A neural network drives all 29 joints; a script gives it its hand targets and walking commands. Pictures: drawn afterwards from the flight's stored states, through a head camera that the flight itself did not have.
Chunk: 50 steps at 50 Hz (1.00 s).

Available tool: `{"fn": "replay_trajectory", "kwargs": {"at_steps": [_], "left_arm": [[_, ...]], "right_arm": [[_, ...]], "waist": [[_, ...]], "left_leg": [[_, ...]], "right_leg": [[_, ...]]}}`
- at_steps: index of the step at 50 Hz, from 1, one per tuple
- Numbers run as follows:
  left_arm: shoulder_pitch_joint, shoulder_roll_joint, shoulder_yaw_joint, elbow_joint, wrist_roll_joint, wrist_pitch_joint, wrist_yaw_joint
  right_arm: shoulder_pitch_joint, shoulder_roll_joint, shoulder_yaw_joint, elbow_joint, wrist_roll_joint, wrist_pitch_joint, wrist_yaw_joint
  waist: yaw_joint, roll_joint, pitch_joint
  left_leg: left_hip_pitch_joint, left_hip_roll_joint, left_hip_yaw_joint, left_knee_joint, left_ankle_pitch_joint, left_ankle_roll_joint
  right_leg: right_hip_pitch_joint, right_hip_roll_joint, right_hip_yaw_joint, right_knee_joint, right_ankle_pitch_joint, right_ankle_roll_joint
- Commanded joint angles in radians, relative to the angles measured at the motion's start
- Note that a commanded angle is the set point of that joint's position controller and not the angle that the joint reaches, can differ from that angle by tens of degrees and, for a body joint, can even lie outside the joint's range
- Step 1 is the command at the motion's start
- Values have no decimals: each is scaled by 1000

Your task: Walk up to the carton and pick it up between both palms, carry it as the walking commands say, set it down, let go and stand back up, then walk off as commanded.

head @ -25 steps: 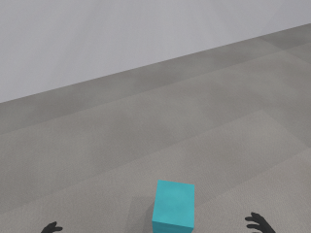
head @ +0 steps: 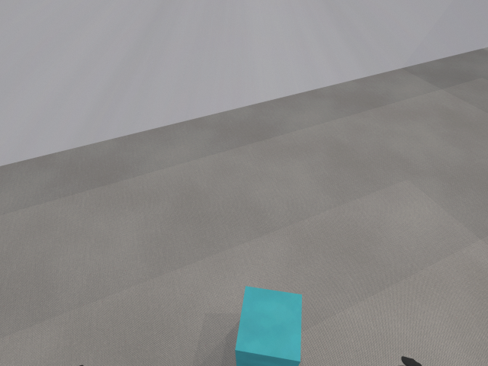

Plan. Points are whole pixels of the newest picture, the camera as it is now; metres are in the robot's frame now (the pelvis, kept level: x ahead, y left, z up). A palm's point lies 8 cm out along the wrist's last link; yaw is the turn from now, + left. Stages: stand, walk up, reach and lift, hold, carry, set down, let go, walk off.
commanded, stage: stand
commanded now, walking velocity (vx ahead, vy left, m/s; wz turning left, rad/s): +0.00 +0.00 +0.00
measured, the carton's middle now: (268, 333) +0.40 -0.08 -0.65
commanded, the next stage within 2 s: walk off in 0.90 s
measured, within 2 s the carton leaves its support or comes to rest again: neither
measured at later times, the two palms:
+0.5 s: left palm out of the picture +0.08 +0.31 -0.10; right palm out of the picture +0.08 -0.30 -0.10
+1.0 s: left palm out of the picture +0.08 +0.32 -0.10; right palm out of the picture +0.07 -0.30 -0.10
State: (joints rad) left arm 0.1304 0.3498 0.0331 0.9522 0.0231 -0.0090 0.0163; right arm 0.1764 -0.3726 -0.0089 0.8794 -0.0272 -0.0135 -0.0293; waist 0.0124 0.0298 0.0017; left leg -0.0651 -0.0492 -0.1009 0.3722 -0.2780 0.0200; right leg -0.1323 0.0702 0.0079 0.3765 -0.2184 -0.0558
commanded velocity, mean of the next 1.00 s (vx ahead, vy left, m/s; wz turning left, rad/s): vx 0.00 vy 0.00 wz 0.00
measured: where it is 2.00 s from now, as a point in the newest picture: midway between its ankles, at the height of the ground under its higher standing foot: outside the picture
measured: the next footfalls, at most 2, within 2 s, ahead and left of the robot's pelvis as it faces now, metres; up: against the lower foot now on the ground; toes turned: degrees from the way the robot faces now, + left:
left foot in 1.50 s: -0.04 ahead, +0.17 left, +0.00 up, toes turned +17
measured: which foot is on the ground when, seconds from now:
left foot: down 0.00-1.00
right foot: down 0.00-1.00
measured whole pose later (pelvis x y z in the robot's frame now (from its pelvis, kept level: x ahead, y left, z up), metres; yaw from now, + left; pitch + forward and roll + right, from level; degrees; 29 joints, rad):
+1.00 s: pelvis -0.02 +0.01 +0.00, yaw -1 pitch -2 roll +0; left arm 0.10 0.38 0.01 1.07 0.01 -0.02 0.01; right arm 0.15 -0.40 0.01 1.01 -0.01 -0.02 -0.02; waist 0.01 0.02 0.03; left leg -0.05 -0.06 -0.09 0.32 -0.22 0.03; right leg -0.12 0.06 0.02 0.33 -0.16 -0.05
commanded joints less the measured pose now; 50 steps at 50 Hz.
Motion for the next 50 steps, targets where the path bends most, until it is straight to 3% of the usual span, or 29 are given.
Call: {"fn": "replay_trajectory", "kwargs": {"at_steps": [1, 16, 50], "left_arm": [[-44, 168, 32, -39, -1, -12, 3], [-53, 185, 23, 13, -7, -15, -2], [-72, 206, 1, 79, -16, -17, -2]], "right_arm": [[-32, -151, -31, -41, 1, -13, -3], [-33, -169, -24, 16, 5, -17, 1], [-50, -191, -15, 88, 14, -17, 4]], "waist": [[2, -25, -21], [3, -24, -3], [-3, -25, -5]], "left_leg": [[-78, 124, -92, -49, 221, -4], [-86, 130, -98, -78, 170, 3], [-58, 143, -96, -102, 203, 6]], "right_leg": [[68, -165, 157, -50, 230, 22], [58, -169, 170, -78, 167, 19], [70, -178, 172, -84, 205, 14]]}}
